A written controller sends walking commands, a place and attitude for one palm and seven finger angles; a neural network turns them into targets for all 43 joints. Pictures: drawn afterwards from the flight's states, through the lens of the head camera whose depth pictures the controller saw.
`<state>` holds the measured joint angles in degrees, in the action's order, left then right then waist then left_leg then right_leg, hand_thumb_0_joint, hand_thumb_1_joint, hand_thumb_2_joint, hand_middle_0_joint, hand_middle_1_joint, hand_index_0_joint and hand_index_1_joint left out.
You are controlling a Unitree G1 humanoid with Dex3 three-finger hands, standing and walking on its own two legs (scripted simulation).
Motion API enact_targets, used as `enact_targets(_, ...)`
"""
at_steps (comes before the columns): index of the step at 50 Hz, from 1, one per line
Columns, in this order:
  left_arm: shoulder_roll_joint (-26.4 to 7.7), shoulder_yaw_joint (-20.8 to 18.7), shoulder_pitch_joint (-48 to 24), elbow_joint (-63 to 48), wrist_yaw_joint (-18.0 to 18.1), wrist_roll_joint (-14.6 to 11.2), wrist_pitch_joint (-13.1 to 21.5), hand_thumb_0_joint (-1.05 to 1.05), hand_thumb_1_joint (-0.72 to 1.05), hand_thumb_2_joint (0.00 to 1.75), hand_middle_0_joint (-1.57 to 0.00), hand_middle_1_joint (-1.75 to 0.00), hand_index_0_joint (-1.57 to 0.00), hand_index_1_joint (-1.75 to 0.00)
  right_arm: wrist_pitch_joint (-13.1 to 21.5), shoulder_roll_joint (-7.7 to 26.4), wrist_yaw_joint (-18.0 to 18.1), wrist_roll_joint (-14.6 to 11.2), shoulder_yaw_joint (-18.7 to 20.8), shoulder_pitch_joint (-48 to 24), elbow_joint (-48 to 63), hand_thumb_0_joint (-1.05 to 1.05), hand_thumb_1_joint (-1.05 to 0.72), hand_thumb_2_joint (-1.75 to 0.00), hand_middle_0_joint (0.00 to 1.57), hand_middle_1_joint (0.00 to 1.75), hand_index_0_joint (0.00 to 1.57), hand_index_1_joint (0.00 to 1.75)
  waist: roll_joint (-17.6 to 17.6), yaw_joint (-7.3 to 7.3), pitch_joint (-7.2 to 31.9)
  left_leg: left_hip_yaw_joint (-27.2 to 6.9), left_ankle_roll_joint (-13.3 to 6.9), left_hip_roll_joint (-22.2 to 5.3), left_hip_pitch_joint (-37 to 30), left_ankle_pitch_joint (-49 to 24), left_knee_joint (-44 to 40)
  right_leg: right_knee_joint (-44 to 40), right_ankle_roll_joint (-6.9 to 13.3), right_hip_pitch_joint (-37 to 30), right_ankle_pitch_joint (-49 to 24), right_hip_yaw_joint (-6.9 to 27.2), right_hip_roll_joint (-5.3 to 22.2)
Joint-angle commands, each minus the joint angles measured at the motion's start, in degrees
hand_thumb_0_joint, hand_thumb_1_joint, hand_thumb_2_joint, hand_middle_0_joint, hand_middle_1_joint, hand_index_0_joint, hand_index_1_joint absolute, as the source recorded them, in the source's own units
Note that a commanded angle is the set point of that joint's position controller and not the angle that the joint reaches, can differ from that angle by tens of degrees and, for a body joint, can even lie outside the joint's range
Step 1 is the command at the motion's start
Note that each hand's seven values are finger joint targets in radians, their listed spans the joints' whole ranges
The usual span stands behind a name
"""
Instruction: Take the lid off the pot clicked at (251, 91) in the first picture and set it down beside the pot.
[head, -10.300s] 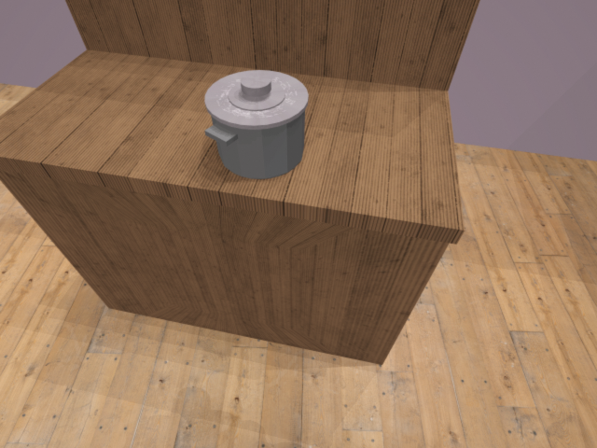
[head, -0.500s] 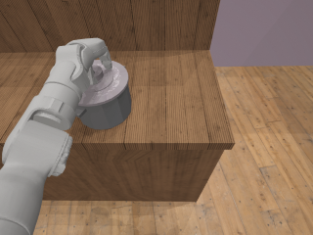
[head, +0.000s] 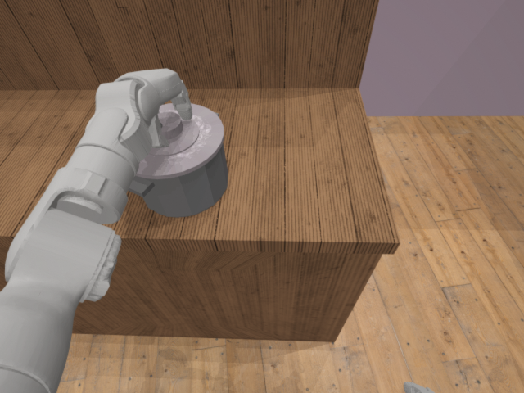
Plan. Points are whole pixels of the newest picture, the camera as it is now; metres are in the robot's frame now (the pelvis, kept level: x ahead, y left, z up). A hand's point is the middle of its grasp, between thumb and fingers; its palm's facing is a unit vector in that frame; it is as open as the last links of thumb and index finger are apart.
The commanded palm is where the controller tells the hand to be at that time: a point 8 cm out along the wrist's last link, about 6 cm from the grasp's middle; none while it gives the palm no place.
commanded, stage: close the fingers and squeeze the knob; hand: left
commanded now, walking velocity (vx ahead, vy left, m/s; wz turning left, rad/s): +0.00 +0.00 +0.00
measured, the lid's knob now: (165, 125) +0.51 +0.14 +0.14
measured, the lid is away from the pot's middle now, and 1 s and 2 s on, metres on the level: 0.00 0.01 0.02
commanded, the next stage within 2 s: lift the lid straight up in 1.40 s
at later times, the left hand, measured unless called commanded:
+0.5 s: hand (157, 124) +0.48 +0.15 +0.17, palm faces -0.37 -0.05 -0.93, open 8.5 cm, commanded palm +0.47 +0.15 +0.23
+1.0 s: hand (158, 123) +0.48 +0.15 +0.17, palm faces -0.37 -0.07 -0.93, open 8.3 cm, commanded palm +0.47 +0.15 +0.23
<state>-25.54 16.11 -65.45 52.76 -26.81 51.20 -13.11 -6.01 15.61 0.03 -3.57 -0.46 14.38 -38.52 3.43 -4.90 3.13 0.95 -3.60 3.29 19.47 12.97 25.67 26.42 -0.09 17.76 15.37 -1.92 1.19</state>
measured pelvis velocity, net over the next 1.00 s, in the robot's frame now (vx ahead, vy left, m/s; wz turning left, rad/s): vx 0.00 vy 0.01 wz -0.01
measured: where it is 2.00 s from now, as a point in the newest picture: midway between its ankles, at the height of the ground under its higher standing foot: outside the picture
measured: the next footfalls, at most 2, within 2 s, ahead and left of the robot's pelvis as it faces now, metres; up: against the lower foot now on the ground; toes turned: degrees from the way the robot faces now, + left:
none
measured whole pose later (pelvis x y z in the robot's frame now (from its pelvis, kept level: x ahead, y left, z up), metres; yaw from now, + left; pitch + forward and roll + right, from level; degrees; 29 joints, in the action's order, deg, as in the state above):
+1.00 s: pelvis +0.00 +0.01 +0.00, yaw -1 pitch +8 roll +0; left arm -25.9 15.1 -67.9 57.1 -26.6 52.0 -12.0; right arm -5.3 15.7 0.6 -3.4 -0.4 15.6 -38.7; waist 2.9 -5.9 3.3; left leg 1.5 -4.0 3.2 20.4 13.0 25.8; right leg 25.8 -0.4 18.6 14.7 -1.3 1.1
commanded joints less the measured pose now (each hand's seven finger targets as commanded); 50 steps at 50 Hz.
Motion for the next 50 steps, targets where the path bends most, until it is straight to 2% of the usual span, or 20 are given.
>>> enact_targets(1,-12.22,-4.27,-30.82,-9.69,1.96,1.12,0.06,0.00,-0.05,1.01,-0.52,-0.80,-0.52,-0.80,1.74,7.96,0.69,0.24,2.80,0.30,6.02,0.00,-0.90,-0.90,0.20,0.30,0.20,0.30,-4.86,-0.81,22.87,-3.97,-1.05,-0.22,-18.07,-23.90,1.32,-1.59,2.01,-1.37,-22.14,-0.13,-2.43)
enact_targets(3,-10.50,-2.32,-31.58,-6.09,1.74,1.24,-0.40,0.00,-0.03,1.01,-0.52,-0.83,-0.52,-0.83,1.43,8.05,0.87,-0.14,2.47,0.25,5.62,0.00,-0.90,-0.90,0.20,0.30,0.20,0.30,-5.51,-1.53,19.02,-3.30,-0.94,0.07,-15.28,-17.71,0.25,-2.22,2.09,-0.02,-19.27,-0.43,-2.43)
enact_targets(5,-9.97,-2.07,-34.75,-10.37,1.97,0.17,0.19,0.00,-0.02,1.01,-0.53,-0.85,-0.53,-0.85,1.60,8.29,1.05,0.08,2.79,-0.03,5.91,0.00,-0.90,-0.90,0.20,0.30,0.20,0.30,-3.31,-1.58,21.51,-3.57,-1.06,0.10,-17.12,-18.56,0.42,-2.28,2.40,-0.24,-19.57,-0.32,-2.13)
enact_targets(7,-13.42,-4.35,-36.36,-9.94,2.27,1.60,0.53,0.00,0.00,1.01,-0.53,-0.88,-0.53,-0.88,1.87,8.20,1.13,0.35,2.64,0.73,5.57,0.00,-0.90,-0.90,0.20,0.30,0.20,0.30,-3.08,-1.41,23.72,-3.99,-1.01,0.17,-17.77,-19.43,0.57,-1.90,2.36,-1.22,-20.38,0.04,-2.42)
enact_targets(12,-12.64,-3.65,-32.76,-3.62,2.15,1.43,0.25,0.00,0.06,0.99,-0.55,-0.93,-0.55,-0.93,1.71,8.67,1.45,0.02,2.49,1.48,5.03,0.00,-0.90,-0.90,0.20,0.30,0.20,0.30,-6.22,-1.71,19.53,-3.11,-1.05,0.21,-13.64,-14.43,-0.40,-2.68,2.19,-1.09,-18.63,-0.19,-2.41)
enact_targets(15,-10.89,-2.26,-36.05,-7.69,2.52,1.00,0.86,0.00,0.09,0.98,-0.57,-0.96,-0.57,-0.96,2.15,8.56,1.42,0.17,2.86,1.42,5.31,0.00,-0.90,-0.90,0.20,0.30,0.20,0.30,-2.93,-1.84,22.28,-3.78,-1.02,-0.02,-16.64,-17.91,0.26,-2.41,2.51,-0.33,-19.38,-0.17,-2.28)
enact_targets(18,-15.82,-6.09,-33.53,-3.92,2.48,2.12,0.79,0.00,0.12,0.96,-0.58,-0.98,-0.58,-0.98,2.29,8.78,1.59,0.23,2.69,2.33,5.29,0.00,-0.90,-0.90,0.20,0.30,0.20,0.30,-5.51,-1.15,22.16,-3.24,-1.14,0.14,-14.28,-16.26,-0.13,-2.20,2.26,-2.66,-20.35,0.13,-2.42)
enact_targets(20,-12.49,-3.74,-34.02,-7.21,2.37,1.21,1.34,0.00,0.15,0.95,-0.60,-0.99,-0.60,-0.99,2.50,8.62,1.46,0.31,3.12,2.16,5.62,0.00,-0.90,-0.90,0.20,0.30,0.20,0.30,-3.12,-1.39,23.63,-3.50,-1.20,-0.10,-16.67,-20.66,0.63,-2.31,2.35,-1.96,-22.01,0.05,-2.21)
enact_targets(21,-14.86,-5.56,-33.66,-6.95,2.49,1.92,1.41,0.00,0.16,0.94,-0.60,-1.00,-0.60,-1.00,2.54,8.66,1.29,0.34,3.05,2.32,5.46,0.00,-0.90,-0.90,0.20,0.30,0.20,0.30,-3.08,-1.00,23.92,-3.77,-1.08,-0.29,-16.92,-20.92,0.72,-1.99,2.23,-1.99,-21.49,0.27,-2.48)
enact_targets(25,-10.97,-2.84,-33.47,-6.89,1.91,0.89,1.24,0.00,0.21,0.91,-0.63,-1.02,-0.63,-1.02,2.39,8.80,1.20,0.23,3.34,2.97,5.00,0.00,-0.90,-0.90,0.20,0.30,0.20,0.30,-2.59,-1.75,22.03,-3.97,-1.01,-0.54,-17.93,-22.58,0.69,-2.55,2.35,0.59,-20.58,-0.38,-2.59)
enact_targets(27,-14.16,-4.98,-35.05,-6.58,2.04,1.76,1.08,0.00,0.23,0.89,-0.64,-1.03,-0.64,-1.03,2.54,8.91,1.20,0.33,3.10,3.10,4.80,0.00,-0.90,-0.90,0.20,0.30,0.20,0.30,-3.84,-1.52,22.07,-3.86,-1.08,-0.24,-16.90,-19.68,0.17,-2.55,2.22,-0.43,-20.02,-0.14,-2.77)
enact_targets(30,-11.20,-2.99,-33.09,-6.26,1.94,0.79,1.23,0.00,0.27,0.86,-0.67,-1.04,-0.67,-1.04,2.66,8.84,1.30,0.28,3.28,2.91,5.15,0.00,-0.90,-0.90,0.20,0.30,0.20,0.30,-3.60,-1.67,22.32,-3.68,-1.20,-0.29,-17.09,-21.07,0.47,-2.65,2.31,-0.51,-21.01,-0.16,-2.46)
enact_targets(32,-14.88,-5.84,-34.37,-7.62,2.22,2.00,1.50,0.00,0.30,0.84,-0.68,-1.04,-0.68,-1.04,2.85,8.76,1.15,0.51,3.27,3.10,5.01,0.00,-0.90,-0.90,0.20,0.30,0.20,0.30,-3.63,-1.15,23.80,-4.13,-1.19,-0.40,-18.24,-22.18,0.70,-2.31,2.24,-0.92,-21.17,-0.03,-2.77)
enact_targets(35,-12.24,-3.99,-31.68,-5.03,1.92,0.84,1.19,0.00,0.34,0.80,-0.71,-1.05,-0.71,-1.05,2.43,9.05,1.25,0.31,3.23,3.26,4.93,0.00,-0.90,-0.90,0.20,0.30,0.20,0.30,-4.88,-1.52,21.39,-3.65,-1.14,-0.41,-16.49,-22.17,0.52,-2.63,2.27,-0.68,-21.73,-0.37,-2.55)
enact_targets(37,-15.14,-5.56,-34.31,-5.32,2.14,1.94,0.98,0.00,0.37,0.78,-0.73,-1.05,-0.73,-1.05,2.35,9.00,1.27,0.23,2.99,3.07,4.86,0.00,-0.90,-0.90,0.20,0.30,0.20,0.30,-5.52,-1.56,21.86,-3.43,-1.19,-0.26,-15.97,-20.08,0.24,-2.46,2.14,-1.30,-21.50,-0.03,-2.67)
enact_targets(39,-12.03,-3.04,-35.07,-6.21,1.94,2.04,0.79,0.00,0.40,0.74,-0.74,-1.05,-0.74,-1.05,2.48,8.52,1.17,0.11,2.92,2.55,5.08,0.00,-0.90,-0.90,0.20,0.30,0.20,0.30,-3.94,-1.74,21.77,-3.62,-1.00,-0.31,-16.82,-20.40,0.29,-2.31,2.22,0.08,-20.72,-0.22,-2.59)
enact_targets(41,-14.05,-5.38,-34.49,-10.25,2.36,2.12,1.51,0.00,0.35,0.79,-0.71,-1.04,-0.71,-1.03,2.74,8.43,0.91,0.62,3.30,2.55,5.66,0.00,-0.90,-0.90,0.20,0.30,0.20,0.30,-1.60,-0.80,26.31,-4.49,-0.83,-0.75,-20.53,-27.52,1.48,-1.42,2.24,-0.56,-22.55,0.08,-2.65)
enact_targets(43,-12.46,-4.08,-31.37,-3.97,1.91,2.13,0.82,0.00,0.33,0.82,-0.70,-1.03,-0.69,-1.02,2.27,8.40,1.00,0.27,2.85,2.72,5.30,0.00,-0.90,-0.90,0.20,0.30,0.20,0.30,-5.20,-1.47,21.47,-3.92,-0.82,-0.58,-17.21,-23.46,0.95,-2.14,2.10,0.24,-21.05,-0.36,-2.83)
enact_targets(47,-15.12,-5.72,-34.08,-5.37,2.18,2.11,0.44,0.00,0.33,0.84,-0.70,-1.03,-0.69,-1.01,2.10,8.83,1.24,0.32,2.87,2.70,5.23,0.00,-0.90,-0.90,0.20,0.30,0.20,0.30,-4.90,-1.34,22.35,-3.49,-0.96,-0.41,-16.28,-20.17,0.30,-2.29,2.18,-1.05,-21.03,-0.10,-2.64)
enact_targets(50,-11.98,-3.32,-34.31,-7.38,2.21,1.41,0.76,0.00,0.35,0.86,-0.70,-1.03,-0.69,-1.01,2.09,8.70,1.24,0.23,2.98,2.18,5.66,0.00,-0.90,-0.90,0.20,0.30,0.20,0.30,-2.97,-1.51,23.77,-3.60,-0.97,-0.52,-17.87,-23.58,0.83,-2.20,2.34,-0.77,-22.41,-0.04,-2.34)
